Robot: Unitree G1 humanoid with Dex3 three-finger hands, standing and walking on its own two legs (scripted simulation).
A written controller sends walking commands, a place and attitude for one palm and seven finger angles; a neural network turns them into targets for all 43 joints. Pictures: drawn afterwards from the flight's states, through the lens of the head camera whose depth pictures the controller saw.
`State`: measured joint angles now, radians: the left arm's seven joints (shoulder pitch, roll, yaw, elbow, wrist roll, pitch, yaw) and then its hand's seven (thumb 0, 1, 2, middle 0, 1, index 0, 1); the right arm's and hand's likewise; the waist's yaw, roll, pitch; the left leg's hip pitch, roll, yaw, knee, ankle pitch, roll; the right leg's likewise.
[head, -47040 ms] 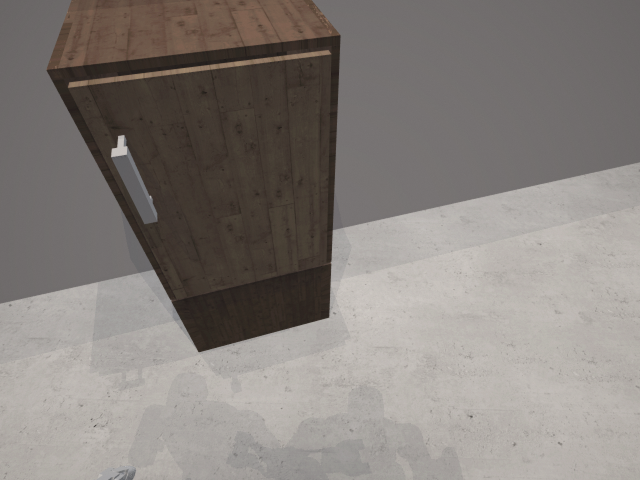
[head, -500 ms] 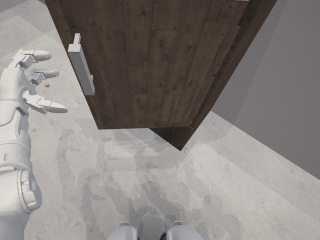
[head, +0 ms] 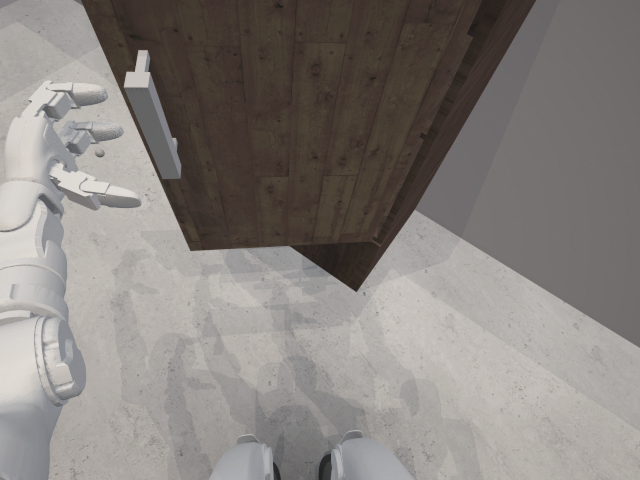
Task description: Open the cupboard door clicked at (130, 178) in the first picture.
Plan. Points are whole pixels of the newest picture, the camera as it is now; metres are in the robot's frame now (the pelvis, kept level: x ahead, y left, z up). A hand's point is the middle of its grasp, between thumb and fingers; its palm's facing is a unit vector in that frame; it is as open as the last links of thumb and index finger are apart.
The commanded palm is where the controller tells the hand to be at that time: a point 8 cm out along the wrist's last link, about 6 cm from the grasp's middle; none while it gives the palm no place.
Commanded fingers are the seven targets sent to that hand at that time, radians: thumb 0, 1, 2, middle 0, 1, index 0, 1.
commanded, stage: slide the fingers in behind the handle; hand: left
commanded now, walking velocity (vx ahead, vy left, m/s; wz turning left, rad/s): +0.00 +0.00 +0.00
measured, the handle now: (158, 119) +0.55 +0.18 +0.07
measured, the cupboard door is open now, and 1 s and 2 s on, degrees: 42 42 42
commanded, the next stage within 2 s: close the thumb around the handle in 1.50 s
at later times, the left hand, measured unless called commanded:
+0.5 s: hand (132, 156) +0.49 +0.20 +0.07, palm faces +0.05 -1.00 -0.01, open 14.0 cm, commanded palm +0.47 +0.24 +0.07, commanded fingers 0.00 -0.50 0.30 -0.30 -1.20 -0.30 -1.20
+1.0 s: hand (155, 155) +0.49 +0.17 +0.07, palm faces +0.05 -1.00 -0.01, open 14.0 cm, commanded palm +0.47 +0.21 +0.07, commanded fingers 0.00 -0.50 0.30 -0.30 -1.20 -0.30 -1.20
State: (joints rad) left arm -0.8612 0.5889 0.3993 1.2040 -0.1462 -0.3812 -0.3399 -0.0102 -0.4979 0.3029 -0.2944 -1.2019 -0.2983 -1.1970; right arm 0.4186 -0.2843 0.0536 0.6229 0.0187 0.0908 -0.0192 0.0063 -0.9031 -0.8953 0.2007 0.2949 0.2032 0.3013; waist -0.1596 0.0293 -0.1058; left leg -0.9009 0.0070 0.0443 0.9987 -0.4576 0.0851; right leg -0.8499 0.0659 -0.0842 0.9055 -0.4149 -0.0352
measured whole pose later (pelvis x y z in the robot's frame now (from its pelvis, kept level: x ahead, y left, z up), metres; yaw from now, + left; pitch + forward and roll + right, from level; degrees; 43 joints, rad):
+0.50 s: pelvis +0.00 -0.01 +0.00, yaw +0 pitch +19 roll -3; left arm -0.82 0.49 0.37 1.16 -0.12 -0.41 -0.23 -0.01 -0.50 0.30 -0.30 -1.20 -0.30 -1.20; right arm 0.39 -0.27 0.04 0.61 0.02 0.09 0.00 0.01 -0.90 -0.90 0.20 0.29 0.20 0.30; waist -0.15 0.03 -0.12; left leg -0.87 0.01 0.05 0.99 -0.46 0.08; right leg -0.83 0.07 -0.08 0.91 -0.42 -0.04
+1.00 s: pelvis +0.00 -0.02 +0.00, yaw +0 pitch +20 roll -3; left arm -0.82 0.45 0.36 1.14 -0.12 -0.42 -0.20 -0.01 -0.50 0.30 -0.30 -1.20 -0.30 -1.20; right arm 0.41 -0.26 0.04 0.61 0.01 0.08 0.01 0.01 -0.90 -0.90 0.20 0.29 0.20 0.30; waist -0.15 0.03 -0.12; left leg -0.87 0.01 0.05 0.99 -0.46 0.06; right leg -0.84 0.07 -0.08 0.92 -0.43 -0.06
